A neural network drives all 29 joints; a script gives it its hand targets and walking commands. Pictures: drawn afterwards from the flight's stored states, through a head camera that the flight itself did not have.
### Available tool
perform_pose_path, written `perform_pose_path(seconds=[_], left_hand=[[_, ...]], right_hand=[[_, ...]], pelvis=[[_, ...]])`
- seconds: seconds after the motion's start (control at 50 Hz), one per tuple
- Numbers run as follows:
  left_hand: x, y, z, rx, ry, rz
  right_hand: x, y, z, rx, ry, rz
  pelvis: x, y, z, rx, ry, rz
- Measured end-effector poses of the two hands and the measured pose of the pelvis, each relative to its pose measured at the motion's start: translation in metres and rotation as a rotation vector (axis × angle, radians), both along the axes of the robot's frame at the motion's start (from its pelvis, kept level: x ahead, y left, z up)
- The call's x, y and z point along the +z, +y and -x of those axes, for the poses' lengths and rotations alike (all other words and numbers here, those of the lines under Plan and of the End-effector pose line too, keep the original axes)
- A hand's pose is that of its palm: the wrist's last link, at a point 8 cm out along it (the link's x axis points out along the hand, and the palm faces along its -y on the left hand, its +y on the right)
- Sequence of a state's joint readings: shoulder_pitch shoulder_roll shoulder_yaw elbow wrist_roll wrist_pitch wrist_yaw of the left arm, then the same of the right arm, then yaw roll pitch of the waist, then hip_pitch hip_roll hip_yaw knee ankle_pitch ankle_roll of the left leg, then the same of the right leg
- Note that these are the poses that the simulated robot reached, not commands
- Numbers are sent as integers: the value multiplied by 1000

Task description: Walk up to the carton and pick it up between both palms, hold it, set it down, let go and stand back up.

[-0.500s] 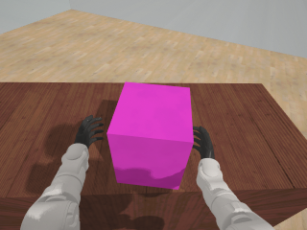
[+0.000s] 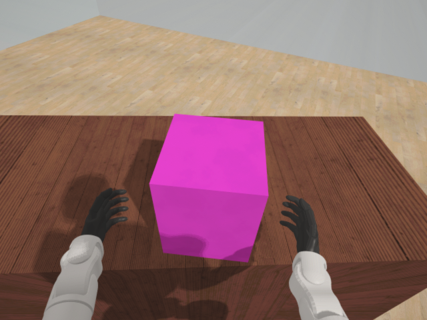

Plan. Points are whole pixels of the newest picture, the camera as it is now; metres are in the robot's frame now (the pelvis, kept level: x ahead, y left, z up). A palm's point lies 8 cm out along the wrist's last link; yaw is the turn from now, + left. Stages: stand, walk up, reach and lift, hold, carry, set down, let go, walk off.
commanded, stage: set down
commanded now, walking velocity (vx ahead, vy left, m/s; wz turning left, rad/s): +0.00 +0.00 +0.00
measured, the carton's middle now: (211, 189) +0.42 +0.00 +0.02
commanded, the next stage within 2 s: none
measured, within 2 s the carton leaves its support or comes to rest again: neither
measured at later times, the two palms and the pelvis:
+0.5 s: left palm (79, 274) +0.23 +0.24 +0.02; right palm (328, 286) +0.19 -0.18 +0.03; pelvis +0.01 +0.00 +0.00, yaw +0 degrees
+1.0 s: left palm (79, 284) +0.22 +0.24 +0.00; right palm (327, 291) +0.19 -0.19 +0.01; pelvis +0.02 -0.01 +0.00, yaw +0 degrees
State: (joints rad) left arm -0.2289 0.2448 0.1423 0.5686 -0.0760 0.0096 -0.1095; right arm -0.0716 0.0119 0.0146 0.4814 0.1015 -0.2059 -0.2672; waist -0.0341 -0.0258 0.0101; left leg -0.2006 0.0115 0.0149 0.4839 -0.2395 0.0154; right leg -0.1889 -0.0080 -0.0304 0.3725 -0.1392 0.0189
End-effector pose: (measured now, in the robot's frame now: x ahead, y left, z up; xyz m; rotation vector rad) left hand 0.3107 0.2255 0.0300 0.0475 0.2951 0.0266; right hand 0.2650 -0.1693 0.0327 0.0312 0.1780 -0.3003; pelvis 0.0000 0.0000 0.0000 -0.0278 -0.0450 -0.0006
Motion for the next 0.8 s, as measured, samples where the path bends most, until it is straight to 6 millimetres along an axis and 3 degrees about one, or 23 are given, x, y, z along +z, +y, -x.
perform_pose_path(seconds=[0.16,0.3,0.5,0.8], left_hand=[[-11,10,31,5,36,-5],[-2,10,49,-18,-7,-18],[-12,13,77,-21,50,-27],[-10,13,85,-31,78,-61]], right_hand=[[-1,-7,26,-29,33,-8],[2,-12,46,-36,37,-15],[-5,-15,78,-56,99,-25],[-10,-15,80,-25,104,-59]], pelvis=[[1,0,-3,0,8,0],[2,0,-8,-1,20,0],[3,-1,-14,-1,33,0],[3,-4,-14,-3,34,0]])
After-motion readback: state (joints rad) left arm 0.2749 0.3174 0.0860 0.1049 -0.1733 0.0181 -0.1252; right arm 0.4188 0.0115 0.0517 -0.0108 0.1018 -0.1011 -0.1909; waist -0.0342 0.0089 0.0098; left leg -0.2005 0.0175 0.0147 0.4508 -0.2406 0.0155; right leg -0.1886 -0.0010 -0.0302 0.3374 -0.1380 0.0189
